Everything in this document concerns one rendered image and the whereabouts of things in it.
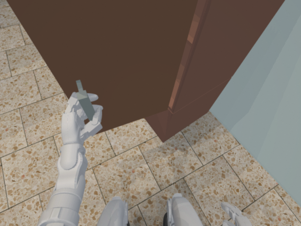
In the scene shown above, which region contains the cupboard door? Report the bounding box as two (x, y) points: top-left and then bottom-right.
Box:
(6, 0), (198, 135)

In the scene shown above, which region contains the handle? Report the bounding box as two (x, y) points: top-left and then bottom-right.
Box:
(76, 80), (95, 121)

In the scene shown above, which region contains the robot thigh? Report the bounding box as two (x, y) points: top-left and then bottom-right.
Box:
(96, 200), (128, 226)
(166, 197), (203, 226)

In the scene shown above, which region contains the robot right thigh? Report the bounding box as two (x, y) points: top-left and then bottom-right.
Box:
(166, 197), (203, 226)

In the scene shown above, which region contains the left robot hand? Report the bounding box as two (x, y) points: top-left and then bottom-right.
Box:
(61, 92), (103, 146)

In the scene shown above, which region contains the robot left thigh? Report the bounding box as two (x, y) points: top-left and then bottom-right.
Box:
(96, 200), (128, 226)

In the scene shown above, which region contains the right robot hand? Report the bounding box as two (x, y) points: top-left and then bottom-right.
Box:
(221, 202), (252, 226)

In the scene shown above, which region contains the left robot forearm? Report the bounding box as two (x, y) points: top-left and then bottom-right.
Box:
(37, 143), (88, 226)

